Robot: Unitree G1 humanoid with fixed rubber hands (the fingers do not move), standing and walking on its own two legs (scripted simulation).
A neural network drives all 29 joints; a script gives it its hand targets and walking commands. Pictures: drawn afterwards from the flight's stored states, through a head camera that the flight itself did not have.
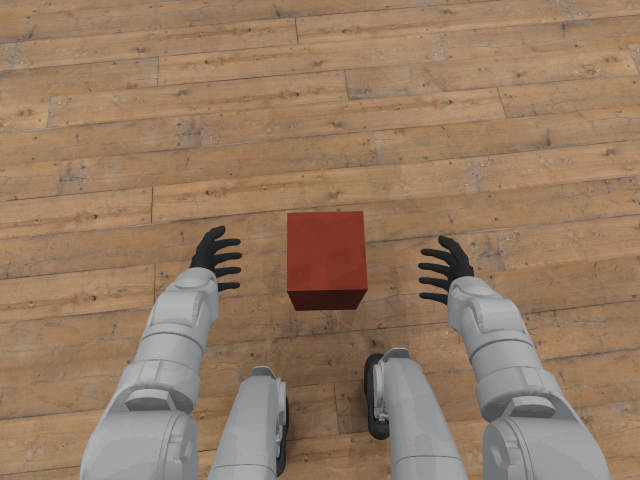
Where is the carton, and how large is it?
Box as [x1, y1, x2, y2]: [287, 211, 367, 310]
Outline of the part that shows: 362,211 287,213 287,292 295,310 356,308 367,289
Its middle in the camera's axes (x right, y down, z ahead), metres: +0.02 +0.07 +0.97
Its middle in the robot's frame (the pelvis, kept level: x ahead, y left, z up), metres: +0.48 -0.01 -0.53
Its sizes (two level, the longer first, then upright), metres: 0.175 0.168 0.292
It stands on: the floor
